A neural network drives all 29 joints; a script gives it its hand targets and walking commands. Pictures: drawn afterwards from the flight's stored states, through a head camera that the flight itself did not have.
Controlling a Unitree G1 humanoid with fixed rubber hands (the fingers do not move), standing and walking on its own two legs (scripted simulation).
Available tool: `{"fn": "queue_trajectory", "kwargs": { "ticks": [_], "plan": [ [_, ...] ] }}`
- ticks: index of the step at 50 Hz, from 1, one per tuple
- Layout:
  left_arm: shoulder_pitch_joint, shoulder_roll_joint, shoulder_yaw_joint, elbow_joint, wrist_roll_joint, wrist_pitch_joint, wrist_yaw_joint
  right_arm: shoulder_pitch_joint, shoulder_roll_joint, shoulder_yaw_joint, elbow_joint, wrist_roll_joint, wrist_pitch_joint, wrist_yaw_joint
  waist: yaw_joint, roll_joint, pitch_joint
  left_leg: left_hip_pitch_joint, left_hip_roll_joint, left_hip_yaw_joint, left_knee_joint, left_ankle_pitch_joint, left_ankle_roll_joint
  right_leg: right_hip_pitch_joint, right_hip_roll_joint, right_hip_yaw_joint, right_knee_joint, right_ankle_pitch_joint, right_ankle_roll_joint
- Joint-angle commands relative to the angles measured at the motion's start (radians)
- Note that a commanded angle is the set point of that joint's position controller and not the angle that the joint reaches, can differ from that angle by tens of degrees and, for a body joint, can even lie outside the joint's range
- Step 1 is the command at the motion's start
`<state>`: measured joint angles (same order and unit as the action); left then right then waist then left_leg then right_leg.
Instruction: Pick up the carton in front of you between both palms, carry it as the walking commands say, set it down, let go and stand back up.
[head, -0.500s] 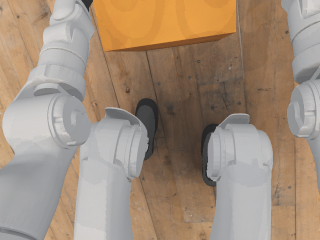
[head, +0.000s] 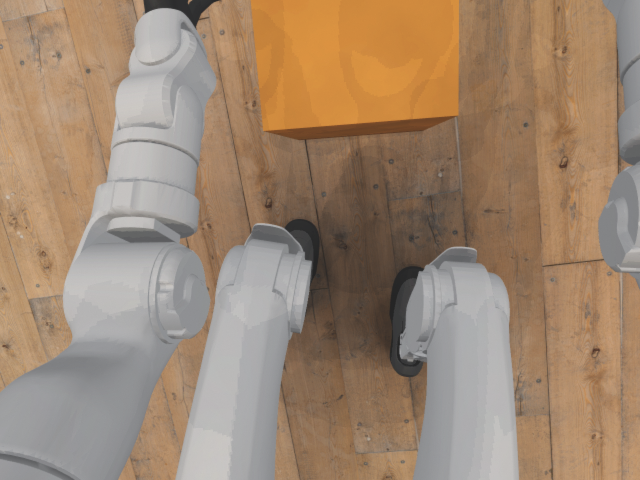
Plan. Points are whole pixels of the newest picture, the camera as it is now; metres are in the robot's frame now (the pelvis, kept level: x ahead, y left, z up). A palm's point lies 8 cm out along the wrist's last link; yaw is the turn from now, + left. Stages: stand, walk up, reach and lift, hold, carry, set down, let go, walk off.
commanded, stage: set down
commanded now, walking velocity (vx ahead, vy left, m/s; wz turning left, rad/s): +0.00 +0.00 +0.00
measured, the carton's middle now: (355, 53) +0.54 +0.03 -0.31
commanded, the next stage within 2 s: let go in 0.66 s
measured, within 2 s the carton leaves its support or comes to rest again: neither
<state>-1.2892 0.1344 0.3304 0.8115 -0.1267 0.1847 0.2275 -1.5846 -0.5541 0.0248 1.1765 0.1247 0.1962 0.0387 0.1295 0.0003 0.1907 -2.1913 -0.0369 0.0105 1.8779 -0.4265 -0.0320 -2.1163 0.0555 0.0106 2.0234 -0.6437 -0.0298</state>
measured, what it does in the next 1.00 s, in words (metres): rises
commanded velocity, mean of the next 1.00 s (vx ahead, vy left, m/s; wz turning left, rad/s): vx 0.00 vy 0.00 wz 0.00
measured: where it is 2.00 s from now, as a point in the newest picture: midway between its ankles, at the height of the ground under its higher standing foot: (350, 315)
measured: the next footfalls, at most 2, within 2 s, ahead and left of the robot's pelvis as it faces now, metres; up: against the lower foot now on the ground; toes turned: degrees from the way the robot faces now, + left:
none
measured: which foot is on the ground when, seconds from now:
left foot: down 0.00-1.00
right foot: down 0.00-1.00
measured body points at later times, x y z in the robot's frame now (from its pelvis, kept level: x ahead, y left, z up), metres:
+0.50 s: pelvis +0.02 +0.00 +0.13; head +0.36 -0.02 +0.43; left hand +0.53 +0.21 +0.02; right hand +0.62 -0.19 +0.03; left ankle +0.14 +0.12 -0.40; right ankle +0.08 -0.10 -0.40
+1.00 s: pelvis +0.06 +0.01 +0.25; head +0.34 -0.01 +0.61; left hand +0.46 +0.21 +0.13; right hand +0.52 -0.21 +0.13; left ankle +0.14 +0.12 -0.40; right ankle +0.08 -0.10 -0.40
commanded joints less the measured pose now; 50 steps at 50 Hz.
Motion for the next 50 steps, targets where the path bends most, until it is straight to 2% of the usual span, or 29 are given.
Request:
{"fn": "queue_trajectory", "kwargs": {
  "ticks": [1, 11, 15, 32, 35, 40, 44, 46, 50],
  "plan": [
    [-0.201, 0.082, 0.011, -0.128, 0.026, -0.007, -0.004, -0.266, -0.105, -0.039, -0.083, -0.02, -0.018, 0.018, 0.027, -0.12, -1.149, 0.798, -0.022, 0.056, -0.109, 0.287, -0.013, 0.378, -0.006, 0.015, -0.305, 0.223, 0.002],
    [-0.082, 0.075, 0.036, -0.254, 0.046, 0.024, -0.014, -0.219, -0.104, -0.089, -0.216, -0.071, 0.008, 0.043, 0.04, -0.2, -1.335, 0.874, -0.041, 0.072, -0.278, 0.408, -0.013, 0.637, 0.019, 0.002, -0.457, 0.409, 0.022],
    [-0.043, 0.069, 0.032, -0.295, 0.042, 0.042, -0.02, -0.189, -0.095, -0.1, -0.254, -0.081, 0.026, 0.051, 0.037, -0.215, -1.357, 0.895, -0.044, 0.077, -0.356, 0.432, -0.014, 0.742, 0.023, 0.004, -0.527, 0.466, 0.028],
    [0.077, 0.001, 0.073, -0.302, 0.117, 0.034, -0.057, -0.07, -0.048, -0.184, -0.2, -0.157, 0.007, 0.094, 0.046, -0.174, -1.203, 1.116, -0.023, 0.059, -0.715, 0.481, -0.032, 0.91, 0.023, 0.021, -0.881, 0.519, 0.036],
    [0.11, -0.017, 0.08, -0.3, 0.145, 0.026, -0.072, -0.027, -0.024, -0.215, -0.187, -0.19, -0.003, 0.096, 0.031, -0.165, -1.189, 1.156, -0.022, 0.058, -0.767, 0.482, -0.035, 0.956, 0.022, 0.022, -0.936, 0.537, 0.039],
    [0.281, -0.013, 0.068, -0.335, 0.202, -0.004, -0.121, 0.161, 0.047, -0.279, -0.267, -0.245, -0.022, 0.061, 0.008, -0.148, -1.293, 1.286, -0.028, 0.058, -0.837, 0.595, -0.025, 1.128, 0.03, 0.028, -1.017, 0.718, 0.049],
    [0.463, 0.031, 0.019, -0.383, 0.236, -0.038, -0.19, 0.381, 0.157, -0.309, -0.414, -0.259, -0.039, -0.008, -0.005, -0.13, -1.336, 1.359, -0.03, 0.053, -0.888, 0.641, -0.008, 1.275, 0.026, 0.045, -1.079, 0.847, 0.058],
    [0.537, 0.061, -0.012, -0.4, 0.239, -0.05, -0.225, 0.475, 0.196, -0.309, -0.491, -0.253, -0.047, -0.043, -0.004, -0.111, -1.298, 1.408, -0.027, 0.045, -0.922, 0.63, 0.001, 1.299, 0.022, 0.049, -1.121, 0.831, 0.063],
    [0.679, 0.087, -0.079, -0.401, 0.216, -0.069, -0.273, 0.635, 0.235, -0.287, -0.6, -0.229, -0.071, -0.081, -0.008, -0.079, -1.142, 1.555, -0.01, 0.023, -0.997, 0.584, 0.016, 1.275, 0.019, 0.038, -1.215, 0.67, 0.065]
  ]
}}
